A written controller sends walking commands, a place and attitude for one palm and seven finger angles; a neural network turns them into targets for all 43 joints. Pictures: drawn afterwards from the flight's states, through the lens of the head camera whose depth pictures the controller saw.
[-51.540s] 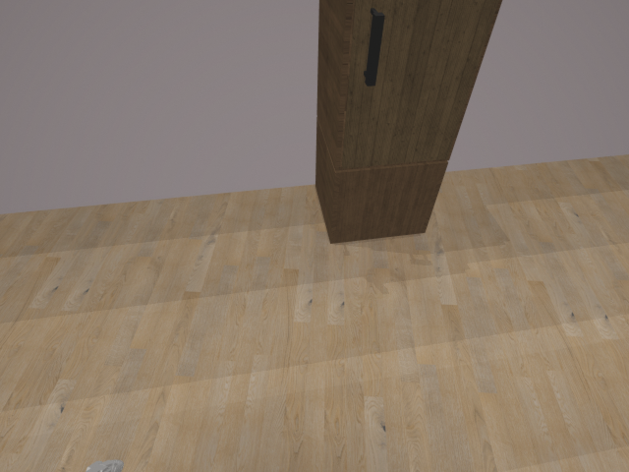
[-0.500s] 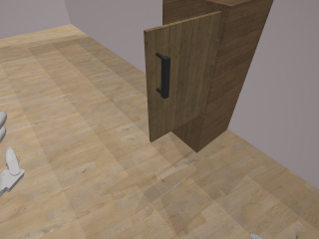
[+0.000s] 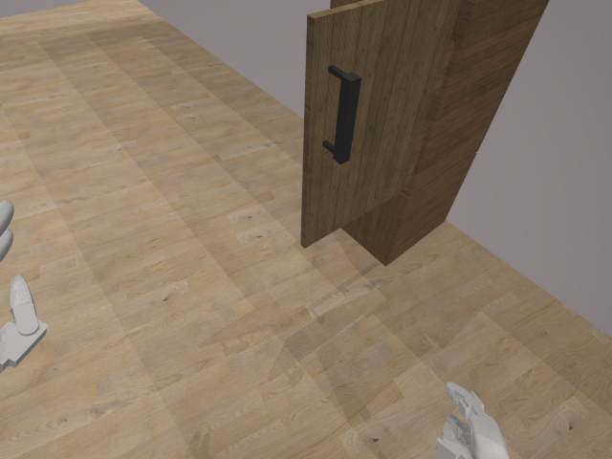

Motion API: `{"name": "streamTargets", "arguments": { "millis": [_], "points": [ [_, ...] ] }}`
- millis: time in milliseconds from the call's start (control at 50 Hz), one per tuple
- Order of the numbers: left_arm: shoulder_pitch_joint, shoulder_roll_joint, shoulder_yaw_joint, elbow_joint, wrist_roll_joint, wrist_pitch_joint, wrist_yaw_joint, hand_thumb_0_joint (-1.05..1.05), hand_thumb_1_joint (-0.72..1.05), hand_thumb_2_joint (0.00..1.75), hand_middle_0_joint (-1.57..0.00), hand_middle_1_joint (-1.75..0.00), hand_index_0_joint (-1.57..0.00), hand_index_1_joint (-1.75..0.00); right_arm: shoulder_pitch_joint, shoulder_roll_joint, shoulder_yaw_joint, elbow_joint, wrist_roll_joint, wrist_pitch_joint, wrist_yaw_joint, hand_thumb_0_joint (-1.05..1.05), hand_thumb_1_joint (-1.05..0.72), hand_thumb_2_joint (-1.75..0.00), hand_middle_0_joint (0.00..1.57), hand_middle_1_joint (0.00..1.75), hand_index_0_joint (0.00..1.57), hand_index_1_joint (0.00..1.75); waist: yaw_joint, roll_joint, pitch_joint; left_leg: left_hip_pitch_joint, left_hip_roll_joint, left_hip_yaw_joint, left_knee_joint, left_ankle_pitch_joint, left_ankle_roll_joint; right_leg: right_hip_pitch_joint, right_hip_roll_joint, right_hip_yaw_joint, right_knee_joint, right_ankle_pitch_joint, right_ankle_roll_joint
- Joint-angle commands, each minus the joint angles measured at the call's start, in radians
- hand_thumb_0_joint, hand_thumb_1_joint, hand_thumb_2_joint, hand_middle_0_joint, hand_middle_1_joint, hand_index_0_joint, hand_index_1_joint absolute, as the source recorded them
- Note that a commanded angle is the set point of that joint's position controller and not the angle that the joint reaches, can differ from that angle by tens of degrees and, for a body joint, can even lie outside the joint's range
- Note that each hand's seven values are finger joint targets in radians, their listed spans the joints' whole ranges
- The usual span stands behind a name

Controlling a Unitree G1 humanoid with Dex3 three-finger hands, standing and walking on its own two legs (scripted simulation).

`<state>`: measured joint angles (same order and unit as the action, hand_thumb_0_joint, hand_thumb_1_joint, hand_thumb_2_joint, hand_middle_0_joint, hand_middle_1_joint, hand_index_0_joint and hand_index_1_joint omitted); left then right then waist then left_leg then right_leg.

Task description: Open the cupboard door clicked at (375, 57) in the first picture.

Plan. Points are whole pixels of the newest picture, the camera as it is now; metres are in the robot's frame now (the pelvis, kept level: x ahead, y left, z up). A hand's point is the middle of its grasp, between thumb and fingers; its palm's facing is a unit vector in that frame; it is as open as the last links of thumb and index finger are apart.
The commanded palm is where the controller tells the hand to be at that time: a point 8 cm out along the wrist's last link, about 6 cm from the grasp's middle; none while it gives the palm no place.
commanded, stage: stop stepping back and stand still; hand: left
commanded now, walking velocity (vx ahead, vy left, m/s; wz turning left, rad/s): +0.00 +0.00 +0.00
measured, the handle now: (338, 116) +0.69 -0.02 +0.08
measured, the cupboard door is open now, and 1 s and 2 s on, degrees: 87 87 87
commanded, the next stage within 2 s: let the arm hang, fingers relaxed in 0.62 s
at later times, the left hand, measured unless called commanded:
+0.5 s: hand out of the picture +0.17 +0.28 +0.16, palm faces +0.42 -0.78 -0.46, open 7.4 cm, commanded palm +0.11 +0.32 +0.18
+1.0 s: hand out of the picture +0.03 +0.19 -0.16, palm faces -0.04 -0.98 -0.20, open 7.4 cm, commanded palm none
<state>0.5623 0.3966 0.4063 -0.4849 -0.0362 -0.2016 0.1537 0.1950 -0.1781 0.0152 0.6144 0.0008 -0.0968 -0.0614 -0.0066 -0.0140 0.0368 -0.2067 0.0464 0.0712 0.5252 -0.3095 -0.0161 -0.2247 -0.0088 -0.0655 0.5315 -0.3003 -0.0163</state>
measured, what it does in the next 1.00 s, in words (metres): shifts its weight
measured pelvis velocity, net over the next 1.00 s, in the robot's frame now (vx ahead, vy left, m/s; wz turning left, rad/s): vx -0.05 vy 0.01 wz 0.02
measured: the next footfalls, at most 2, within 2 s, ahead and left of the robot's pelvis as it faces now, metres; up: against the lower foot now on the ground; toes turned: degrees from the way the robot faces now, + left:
none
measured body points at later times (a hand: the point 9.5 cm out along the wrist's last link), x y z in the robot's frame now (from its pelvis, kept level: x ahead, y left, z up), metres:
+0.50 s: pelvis -0.03 +0.02 +0.01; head -0.01 +0.02 +0.45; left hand +0.14 +0.32 +0.18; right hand +0.13 -0.22 -0.08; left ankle -0.02 +0.12 -0.73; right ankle -0.01 -0.10 -0.73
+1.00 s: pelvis -0.05 +0.01 +0.00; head -0.03 +0.01 +0.45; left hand +0.04 +0.24 -0.14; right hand +0.03 -0.25 -0.14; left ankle -0.02 +0.13 -0.73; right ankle -0.01 -0.10 -0.73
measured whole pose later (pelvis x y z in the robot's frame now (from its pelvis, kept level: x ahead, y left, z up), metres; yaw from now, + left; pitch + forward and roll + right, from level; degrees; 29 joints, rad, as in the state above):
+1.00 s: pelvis -0.05 +0.01 +0.00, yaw +1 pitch -1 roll +0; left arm 0.22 0.19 -0.01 0.85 0.02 0.06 0.00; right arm 0.19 -0.27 -0.01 0.91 -0.03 0.01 0.01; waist -0.04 0.00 0.06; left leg -0.30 0.01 0.06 0.55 -0.24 0.02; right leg -0.31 -0.05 -0.07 0.57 -0.25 0.00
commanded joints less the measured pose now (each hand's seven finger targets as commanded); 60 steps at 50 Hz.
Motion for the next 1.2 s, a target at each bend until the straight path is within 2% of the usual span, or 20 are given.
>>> {"name": "streamTargets", "arguments": {
  "millis": [0,200,260,340,400,460,640,680,700,720,740,760,800,820,840,880,940,1020,1060,1180],
  "points": [
    [-0.047,0.183,0.138,-0.229,-0.003,-0.067,0.026,0.00,0.90,0.90,-0.20,-0.30,-0.20,-0.30,-0.058,-0.137,-0.051,-0.155,0.009,-0.043,-0.010,0.00,-0.90,-0.90,0.20,0.30,0.20,0.30,0.001,0.136,-0.148,0.007,0.081,-0.061,-0.105,0.467,0.029,0.131,-0.021,0.041,-0.028,0.396,0.022],
    [-0.003,0.162,0.125,-0.202,-0.007,-0.055,0.023,0.00,0.90,0.90,-0.20,-0.30,-0.20,-0.30,-0.060,-0.138,-0.048,-0.163,0.010,-0.043,-0.011,0.00,-0.90,-0.90,0.20,0.30,0.20,0.30,0.005,0.099,-0.142,-0.057,0.066,-0.056,-0.149,0.300,0.021,0.160,-0.026,0.040,-0.077,0.342,0.029],
    [-0.021,0.155,0.117,-0.197,-0.005,-0.053,0.023,0.00,0.90,0.90,-0.20,-0.30,-0.20,-0.30,-0.067,-0.136,-0.047,-0.162,0.010,-0.044,-0.012,0.00,-0.90,-0.90,0.20,0.30,0.20,0.30,0.005,0.089,-0.111,-0.084,0.059,-0.059,-0.167,0.211,0.019,0.148,-0.030,0.050,-0.099,0.289,0.029],
    [-0.047,0.177,0.130,-0.204,-0.001,-0.053,0.028,0.00,0.90,0.90,-0.20,-0.30,-0.20,-0.30,-0.074,-0.143,-0.049,-0.160,0.008,-0.050,-0.016,0.00,-0.90,-0.90,0.20,0.30,0.20,0.30,0.009,0.108,-0.098,-0.099,0.050,-0.065,-0.188,0.118,0.021,0.133,-0.032,0.052,-0.120,0.218,0.028],
    [-0.049,0.151,0.107,-0.195,0.000,-0.053,0.028,0.00,0.90,0.90,-0.20,-0.30,-0.20,-0.30,-0.066,-0.141,-0.050,-0.157,0.009,-0.051,-0.017,0.00,-0.90,-0.90,0.20,0.30,0.20,0.30,0.007,0.099,-0.097,-0.096,0.046,-0.062,-0.184,0.096,0.023,0.124,-0.031,0.065,-0.131,0.209,0.027],
    [-0.055,0.152,0.107,-0.186,0.004,-0.052,0.029,0.00,0.90,0.90,-0.20,-0.30,-0.20,-0.30,-0.066,-0.139,-0.050,-0.153,0.007,-0.053,-0.018,0.00,-0.90,-0.90,0.20,0.30,0.20,0.30,0.007,0.073,-0.091,-0.103,0.043,-0.065,-0.187,0.073,0.022,0.122,-0.033,0.068,-0.145,0.186,0.027],
    [-0.046,0.163,0.115,-0.174,0.005,-0.046,0.029,0.00,0.90,0.90,-0.20,-0.30,-0.20,-0.30,-0.070,-0.147,-0.053,-0.153,0.009,-0.052,-0.017,0.00,-0.90,-0.90,0.20,0.30,0.20,0.30,0.011,0.086,-0.086,-0.103,0.037,-0.064,-0.192,0.050,0.019,0.105,-0.033,0.070,-0.168,0.148,0.026],
    [-0.035,0.154,0.111,-0.153,0.005,-0.045,0.030,0.00,0.90,0.90,-0.20,-0.30,-0.20,-0.30,-0.064,-0.140,-0.050,-0.152,0.009,-0.050,-0.018,0.00,-0.90,-0.90,0.20,0.30,0.20,0.30,0.010,0.059,-0.079,-0.111,0.039,-0.066,-0.193,0.042,0.023,0.103,-0.031,0.073,-0.172,0.141,0.028],
    [-0.124,0.025,-0.295,0.627,0.090,0.107,-0.121,0.00,0.90,0.90,-0.20,-0.30,-0.20,-0.30,-0.122,-0.341,-0.102,0.116,-0.005,-0.083,0.081,0.00,-0.90,-0.90,0.20,0.30,0.20,0.30,-0.037,0.064,0.004,-0.184,0.062,-0.106,-0.018,0.190,0.043,-0.049,-0.110,0.042,-0.039,0.242,0.001],
    [-0.130,0.002,-0.270,0.656,0.066,0.173,-0.144,0.00,0.90,0.90,-0.20,-0.30,-0.20,-0.30,-0.032,-0.268,-0.094,0.107,0.002,-0.018,0.080,0.00,-0.90,-0.90,0.20,0.30,0.20,0.30,-0.026,0.081,-0.053,-0.116,0.065,-0.087,-0.042,0.190,0.041,-0.085,-0.107,0.092,-0.061,0.179,-0.006],
    [-0.169,-0.016,-0.286,0.680,0.068,0.179,-0.151,0.00,0.90,0.90,-0.20,-0.30,-0.20,-0.30,-0.008,-0.251,-0.087,0.109,-0.009,0.003,0.077,0.00,-0.90,-0.90,0.20,0.30,0.20,0.30,-0.021,0.029,-0.074,-0.123,0.076,-0.110,-0.039,0.179,0.056,-0.092,-0.089,0.075,-0.043,0.121,-0.012],
    [-0.202,-0.009,-0.291,0.717,0.070,0.184,-0.154,0.00,0.90,0.90,-0.20,-0.30,-0.20,-0.30,-0.016,-0.257,-0.080,0.102,-0.014,0.021,0.075,0.00,-0.90,-0.90,0.20,0.30,0.20,0.30,-0.017,0.006,-0.070,-0.161,0.082,-0.137,-0.062,0.121,0.072,-0.080,-0.082,0.065,-0.033,0.059,-0.016],
    [-0.269,0.019,-0.304,0.828,0.076,0.185,-0.154,0.00,0.90,0.90,-0.20,-0.30,-0.20,-0.30,-0.039,-0.268,-0.072,0.114,-0.023,0.042,0.074,0.00,-0.90,-0.90,0.20,0.30,0.20,0.30,-0.006,-0.130,-0.054,-0.180,0.062,-0.156,-0.065,0.074,0.078,-0.057,-0.093,0.081,-0.059,0.022,-0.025],
    [-0.294,0.029,-0.309,0.897,0.077,0.185,-0.152,0.00,0.90,0.90,-0.20,-0.30,-0.20,-0.30,-0.037,-0.266,-0.071,0.129,-0.025,0.053,0.074,0.00,-0.90,-0.90,0.20,0.30,0.20,0.30,-0.005,-0.188,-0.070,-0.145,0.044,-0.142,-0.041,0.078,0.073,-0.063,-0.115,0.108,-0.086,0.012,-0.036],
    [-0.320,0.032,-0.320,0.964,0.075,0.189,-0.148,0.00,0.90,0.90,-0.20,-0.30,-0.20,-0.30,-0.027,-0.249,-0.067,0.142,-0.026,0.067,0.074,0.00,-0.90,-0.90,0.20,0.30,0.20,0.30,-0.010,-0.199,-0.064,-0.115,0.024,-0.124,-0.022,0.091,0.063,-0.080,-0.138,0.127,-0.111,0.008,-0.052],
    [-0.363,0.008,-0.347,1.089,0.068,0.203,-0.141,0.00,0.90,0.90,-0.20,-0.30,-0.20,-0.30,-0.005,-0.202,-0.049,0.191,-0.032,0.088,0.073,0.00,-0.90,-0.90,0.20,0.30,0.20,0.30,-0.020,-0.141,-0.059,-0.071,0.010,-0.100,-0.029,0.097,0.049,-0.097,-0.148,0.131,-0.131,-0.021,-0.053],
    [-0.347,-0.019,-0.367,1.249,0.061,0.206,-0.133,0.00,0.90,0.90,-0.20,-0.30,-0.20,-0.30,-0.002,-0.180,-0.036,0.251,-0.031,0.096,0.068,0.00,-0.90,-0.90,0.20,0.30,0.20,0.30,0.001,0.062,-0.068,-0.097,0.044,-0.131,-0.120,0.101,0.048,-0.007,-0.105,0.098,-0.105,0.005,-0.019],
    [-0.294,-0.073,-0.356,1.401,0.054,0.197,-0.127,0.00,0.90,0.90,-0.20,-0.30,-0.20,-0.30,0.029,-0.132,-0.036,0.330,-0.030,0.099,0.052,0.00,-0.90,-0.90,0.20,0.30,0.20,0.30,0.009,0.161,-0.073,-0.098,0.045,-0.117,-0.151,0.048,0.037,0.048,-0.103,0.093,-0.140,0.047,-0.024],
    [-0.289,-0.074,-0.360,1.448,0.051,0.195,-0.126,0.00,0.90,0.90,-0.20,-0.30,-0.20,-0.30,0.061,-0.123,-0.036,0.361,-0.025,0.102,0.048,0.00,-0.90,-0.90,0.20,0.30,0.20,0.30,0.007,0.158,-0.067,-0.098,0.051,-0.120,-0.157,0.062,0.036,0.071,-0.105,0.081,-0.152,0.075,-0.025],
    [-0.267,-0.096,-0.369,1.547,0.045,0.192,-0.123,0.00,0.90,0.90,-0.20,-0.30,-0.20,-0.30,0.145,-0.091,-0.042,0.435,-0.020,0.109,0.041,0.00,-0.90,-0.90,0.20,0.30,0.20,0.30,-0.001,0.043,0.006,-0.065,0.044,-0.106,-0.164,0.046,0.036,0.021,-0.114,0.075,-0.206,0.013,-0.028]
  ]
}}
